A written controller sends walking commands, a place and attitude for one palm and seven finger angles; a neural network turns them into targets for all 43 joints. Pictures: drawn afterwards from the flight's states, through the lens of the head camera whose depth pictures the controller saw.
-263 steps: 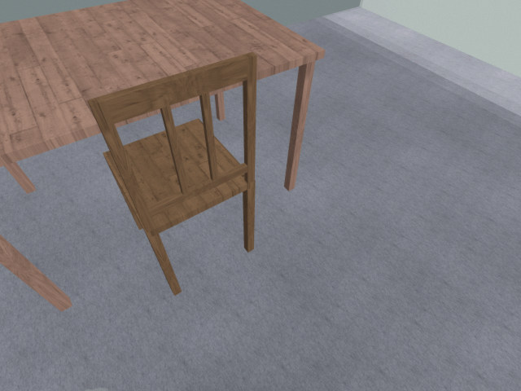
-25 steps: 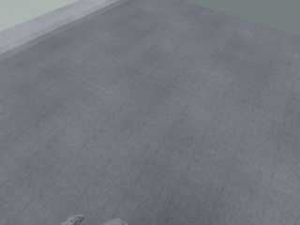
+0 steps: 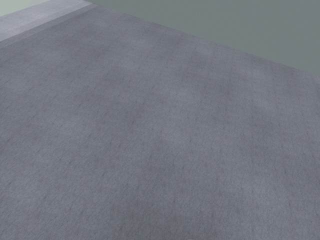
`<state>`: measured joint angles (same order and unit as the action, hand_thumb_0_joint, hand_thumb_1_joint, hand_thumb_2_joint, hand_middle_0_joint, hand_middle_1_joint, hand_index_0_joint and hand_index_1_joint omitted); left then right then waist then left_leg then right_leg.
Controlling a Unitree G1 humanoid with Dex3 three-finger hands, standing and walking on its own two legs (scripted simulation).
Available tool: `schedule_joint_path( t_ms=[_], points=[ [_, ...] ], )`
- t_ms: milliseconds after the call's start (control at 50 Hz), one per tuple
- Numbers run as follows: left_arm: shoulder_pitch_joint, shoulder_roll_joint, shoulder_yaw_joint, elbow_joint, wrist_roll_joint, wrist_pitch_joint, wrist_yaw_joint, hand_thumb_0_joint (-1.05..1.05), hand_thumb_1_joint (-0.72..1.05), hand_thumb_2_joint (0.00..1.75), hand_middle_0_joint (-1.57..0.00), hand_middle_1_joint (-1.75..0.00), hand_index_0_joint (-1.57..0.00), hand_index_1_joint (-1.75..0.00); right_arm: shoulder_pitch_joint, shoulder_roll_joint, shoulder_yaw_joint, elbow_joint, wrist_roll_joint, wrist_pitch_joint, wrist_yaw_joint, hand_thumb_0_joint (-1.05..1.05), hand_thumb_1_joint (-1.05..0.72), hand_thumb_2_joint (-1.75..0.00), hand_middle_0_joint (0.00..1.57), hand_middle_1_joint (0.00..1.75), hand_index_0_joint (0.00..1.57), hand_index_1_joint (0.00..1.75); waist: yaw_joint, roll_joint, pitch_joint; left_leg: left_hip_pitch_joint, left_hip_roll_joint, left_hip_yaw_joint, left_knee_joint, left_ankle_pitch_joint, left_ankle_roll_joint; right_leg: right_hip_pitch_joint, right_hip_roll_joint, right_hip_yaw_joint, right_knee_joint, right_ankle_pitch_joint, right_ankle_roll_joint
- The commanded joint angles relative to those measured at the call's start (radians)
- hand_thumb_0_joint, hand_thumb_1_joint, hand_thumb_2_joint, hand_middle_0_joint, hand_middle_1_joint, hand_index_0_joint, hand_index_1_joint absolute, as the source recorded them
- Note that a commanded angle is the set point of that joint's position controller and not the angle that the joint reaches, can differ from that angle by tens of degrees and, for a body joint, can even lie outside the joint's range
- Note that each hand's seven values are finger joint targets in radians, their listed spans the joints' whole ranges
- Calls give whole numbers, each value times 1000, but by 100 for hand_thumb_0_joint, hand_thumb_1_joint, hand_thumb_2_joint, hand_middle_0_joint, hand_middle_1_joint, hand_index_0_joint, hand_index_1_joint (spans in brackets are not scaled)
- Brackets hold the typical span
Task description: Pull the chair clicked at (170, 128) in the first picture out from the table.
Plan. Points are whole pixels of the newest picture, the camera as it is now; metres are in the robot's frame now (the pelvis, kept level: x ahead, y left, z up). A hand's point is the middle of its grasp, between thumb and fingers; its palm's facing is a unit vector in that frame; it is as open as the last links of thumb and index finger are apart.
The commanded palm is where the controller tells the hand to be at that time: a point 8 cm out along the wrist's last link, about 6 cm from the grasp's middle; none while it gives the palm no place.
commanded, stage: walk around to get in front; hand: left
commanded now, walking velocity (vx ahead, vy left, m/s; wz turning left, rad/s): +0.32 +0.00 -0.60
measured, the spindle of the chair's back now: out of the picture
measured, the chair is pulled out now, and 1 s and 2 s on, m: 0.00 0.00 0.00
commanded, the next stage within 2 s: walk to a spot facing it in 0.64 s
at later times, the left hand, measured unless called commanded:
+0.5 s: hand (148, 162) +0.41 +0.06 -0.18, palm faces -0.34 -0.93 -0.13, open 7.4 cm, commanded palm none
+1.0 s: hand (128, 148) +0.47 +0.15 -0.19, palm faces -0.30 -0.94 -0.18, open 7.4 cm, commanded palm none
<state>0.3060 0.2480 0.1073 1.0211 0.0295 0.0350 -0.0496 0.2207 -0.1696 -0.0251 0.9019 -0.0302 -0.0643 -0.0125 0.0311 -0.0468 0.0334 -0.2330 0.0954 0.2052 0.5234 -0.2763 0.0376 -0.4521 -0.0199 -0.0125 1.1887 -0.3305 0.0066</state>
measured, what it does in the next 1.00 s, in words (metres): walks ahead, turning right: right foot, then left foot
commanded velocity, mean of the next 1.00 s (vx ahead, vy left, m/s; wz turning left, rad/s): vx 0.22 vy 0.00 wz -0.21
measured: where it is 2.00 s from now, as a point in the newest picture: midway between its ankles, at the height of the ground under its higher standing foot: (160, 213)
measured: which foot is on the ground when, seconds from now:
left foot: down 0.00-0.44, up 0.46-0.86, down 0.88-1.00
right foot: up 0.00-0.44, down 0.46-0.88, up 0.90-1.00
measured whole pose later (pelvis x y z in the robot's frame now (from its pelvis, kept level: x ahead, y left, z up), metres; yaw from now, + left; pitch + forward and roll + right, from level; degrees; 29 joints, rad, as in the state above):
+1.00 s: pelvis +0.39 -0.03 -0.01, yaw -23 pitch -2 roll -2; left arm 0.29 0.22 0.05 1.07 0.01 -0.01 0.01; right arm 0.13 -0.16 -0.01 0.95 -0.03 -0.03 -0.01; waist 0.04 -0.04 0.04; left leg -0.34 0.03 0.10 0.55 -0.19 0.06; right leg -0.31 -0.02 -0.03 0.98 -0.51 0.03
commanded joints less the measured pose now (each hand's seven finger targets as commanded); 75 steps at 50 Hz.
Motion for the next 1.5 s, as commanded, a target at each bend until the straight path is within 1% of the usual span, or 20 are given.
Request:
schedule_joint_path(
  t_ms=[0,280,340,380,400,420,440,520,580,720,820,860,880,940,1000,1200,1340,1360,1400,1480],
  points=[
    [-42,-2,0,-103,6,-19,-8,0,90,90,-20,-30,-20,-30,123,-133,-38,14,14,-29,-20,0,-90,-90,20,30,20,30,-28,173,23,117,252,-147,-349,61,-3,-220,-72,21,50,139,23],
    [-395,-54,-37,-190,3,-32,-11,0,90,90,-20,-30,-20,-30,332,-117,-39,148,-1,-15,-16,0,-90,-90,20,30,20,30,-105,182,115,317,276,87,-268,553,46,-239,-36,-141,-436,156,-16],
    [-303,-28,-31,-168,4,-46,-5,0,90,90,-20,-30,-20,-30,317,-149,-49,137,1,-12,-15,0,-90,-90,20,30,20,30,-52,214,38,363,278,146,-84,958,33,-83,49,-200,-510,73,-70],
    [-104,24,-15,-108,10,-65,4,0,90,90,-20,-30,-20,-30,288,-185,-57,116,9,-9,-10,0,-90,-90,20,30,20,30,41,234,-104,297,243,182,219,1034,-14,233,104,-232,-631,110,-105],
    [45,105,6,-63,10,-77,13,0,90,90,-20,-30,-20,-30,267,-169,-53,94,23,-8,3,0,-90,-90,20,30,20,30,115,161,-206,37,238,161,456,783,-47,589,11,-118,-658,215,-147],
    [154,215,24,-44,1,-87,31,0,90,90,-20,-30,-20,-30,267,-93,-41,47,38,-9,3,0,-90,-90,20,30,20,30,135,-45,-318,-332,71,106,791,-228,-104,868,-312,375,-672,424,-278],
    [164,273,32,-35,-32,-77,39,0,90,90,-20,-30,-20,-30,166,-85,-42,9,33,-11,-10,0,-90,-90,20,30,20,30,128,-31,-290,-482,31,-49,966,-352,-104,844,-419,507,-748,714,-339],
    [-73,127,0,-100,-21,-87,57,0,90,90,-20,-30,-20,-30,122,-91,-46,18,4,18,-8,0,-90,-90,20,30,20,30,-19,83,-29,-378,132,-178,810,-93,-107,289,-292,295,-894,375,-254],
    [-108,102,-9,-98,-8,-99,52,0,90,90,-20,-30,-20,-30,174,-61,-42,34,1,44,-1,0,-90,-90,20,30,20,30,-84,-8,-16,-283,107,-144,637,-40,-124,126,-185,162,-920,361,-210],
    [-35,113,-4,-91,-5,-99,46,0,90,90,-20,-30,-20,-30,-65,-78,-38,-66,4,24,23,0,-90,-90,20,30,20,30,-21,-77,6,-243,29,-138,249,66,-118,167,-155,227,-895,263,-188],
    [-1,78,-22,-49,-17,-89,65,0,90,90,-20,-30,-20,-30,26,-106,-28,10,8,6,12,0,-90,-90,20,30,20,30,-60,-17,-71,47,-31,-127,-49,214,-83,271,-108,127,-688,448,-104],
    [117,-3,-45,-35,-27,-86,66,0,90,90,-20,-30,-20,-30,173,-256,-52,51,-5,5,5,0,-90,-90,20,30,20,30,-75,326,-218,366,296,-475,-90,657,79,22,37,-47,-283,-129,-7],
    [125,11,-54,-23,-21,-80,77,0,90,90,-20,-30,-20,-30,157,-244,-43,62,5,21,-4,0,-90,-90,20,30,20,30,-77,374,-235,319,334,-554,-181,586,123,3,33,-1,-151,-311,10],
    [2,18,-51,-15,-10,-63,66,0,90,90,-20,-30,-20,-30,1,-162,-20,39,6,30,-9,0,-90,-90,20,30,20,30,-32,199,-12,5,224,-464,-242,414,132,6,-54,19,-141,-193,27],
    [20,7,-45,-13,-12,-37,66,0,90,90,-20,-30,-20,-30,-22,-173,-31,34,13,40,-6,0,-90,-90,20,30,20,30,-17,189,-60,-24,158,-400,-263,311,112,45,-45,-7,-172,-103,43],
    [-139,1,-19,-122,-14,-17,76,0,90,90,-20,-30,-20,-30,76,-201,-78,30,4,69,-4,0,-90,-90,20,30,20,30,-68,185,-112,59,140,-561,-231,240,145,-32,-24,17,-286,-111,64],
    [-61,22,-13,-140,-27,-21,85,0,90,90,-20,-30,-20,-30,28,-212,-101,-8,6,90,3,0,-90,-90,20,30,20,30,-20,207,-136,-82,50,-600,-174,225,84,262,28,-2,-676,7,35],
    [-19,48,-6,-133,-26,-25,90,0,90,90,-20,-30,-20,-30,13,-192,-101,-19,13,93,7,0,-90,-90,20,30,20,30,1,158,-141,-175,7,-568,-139,127,35,396,-6,15,-823,76,19],
    [-42,195,13,-163,-2,-30,99,0,90,90,-20,-30,-20,-30,18,-107,-92,-64,15,93,14,0,-90,-90,20,30,20,30,9,-236,-71,-478,-186,-240,282,-260,-90,452,-464,399,-1002,-13,-156],
    [-206,93,-21,-200,-11,-45,93,0,90,90,-20,-30,-20,-30,34,-127,-94,-23,4,121,33,0,-90,-90,20,30,20,30,-78,-84,35,-398,-68,-220,664,-118,-102,239,-313,76,-890,314,-127]
  ],
)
